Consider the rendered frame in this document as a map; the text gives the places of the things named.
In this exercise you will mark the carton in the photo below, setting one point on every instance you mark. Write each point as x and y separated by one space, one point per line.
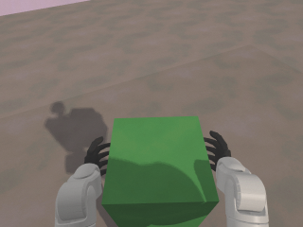
158 173

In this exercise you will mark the right robot hand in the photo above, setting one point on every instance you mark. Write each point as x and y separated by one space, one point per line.
221 149

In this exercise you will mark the robot left forearm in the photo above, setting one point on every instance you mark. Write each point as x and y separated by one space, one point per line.
76 202

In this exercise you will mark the robot right forearm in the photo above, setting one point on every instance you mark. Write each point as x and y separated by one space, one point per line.
244 194

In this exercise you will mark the left robot hand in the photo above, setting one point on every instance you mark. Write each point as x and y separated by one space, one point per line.
93 156

